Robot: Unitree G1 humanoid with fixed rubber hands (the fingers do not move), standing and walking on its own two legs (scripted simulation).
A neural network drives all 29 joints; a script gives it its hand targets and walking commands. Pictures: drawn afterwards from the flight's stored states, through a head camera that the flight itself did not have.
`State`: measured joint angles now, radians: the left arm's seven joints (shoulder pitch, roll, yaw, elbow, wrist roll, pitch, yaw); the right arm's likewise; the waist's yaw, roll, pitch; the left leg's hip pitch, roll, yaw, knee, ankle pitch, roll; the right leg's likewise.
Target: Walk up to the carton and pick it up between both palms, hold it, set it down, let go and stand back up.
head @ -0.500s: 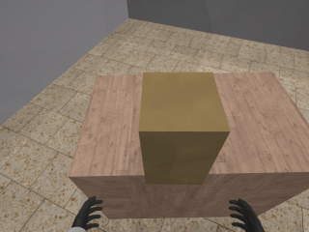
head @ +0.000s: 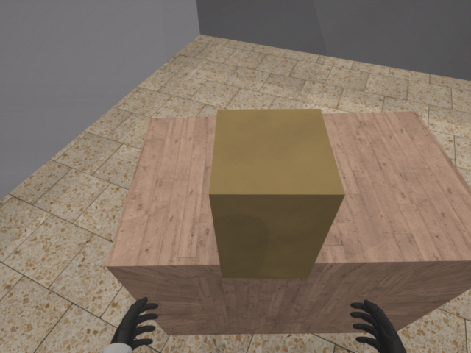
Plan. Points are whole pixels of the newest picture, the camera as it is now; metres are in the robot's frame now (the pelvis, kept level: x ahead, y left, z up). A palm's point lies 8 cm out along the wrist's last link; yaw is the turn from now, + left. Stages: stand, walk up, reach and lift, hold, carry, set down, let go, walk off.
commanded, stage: let go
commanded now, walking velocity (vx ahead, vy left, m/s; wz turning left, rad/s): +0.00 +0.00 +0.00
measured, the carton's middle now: (266, 201) +0.37 -0.02 +0.03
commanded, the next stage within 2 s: stand in 0.14 s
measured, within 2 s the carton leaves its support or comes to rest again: neither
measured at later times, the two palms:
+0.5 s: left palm out of the picture +0.04 +0.24 -0.13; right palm out of the picture +0.01 -0.23 -0.14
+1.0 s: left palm out of the picture -0.03 +0.22 -0.15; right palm out of the picture -0.05 -0.19 -0.15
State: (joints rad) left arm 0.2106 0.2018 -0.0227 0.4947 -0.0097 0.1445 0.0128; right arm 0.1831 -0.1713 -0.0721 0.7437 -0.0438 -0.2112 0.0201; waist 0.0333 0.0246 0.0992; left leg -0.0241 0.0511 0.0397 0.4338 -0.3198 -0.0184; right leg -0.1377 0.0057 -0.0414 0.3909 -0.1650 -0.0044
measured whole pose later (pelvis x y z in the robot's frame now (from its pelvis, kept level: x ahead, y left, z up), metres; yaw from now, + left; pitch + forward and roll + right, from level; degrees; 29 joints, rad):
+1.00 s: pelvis -0.01 +0.02 +0.00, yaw -2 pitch +0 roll +0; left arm 0.39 0.09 0.00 1.08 0.02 -0.02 0.03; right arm 0.38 -0.12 -0.03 1.11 -0.01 0.00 -0.03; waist 0.00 0.02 -0.05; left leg -0.13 0.00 0.09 0.44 -0.31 0.02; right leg -0.29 -0.04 0.01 0.46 -0.17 0.03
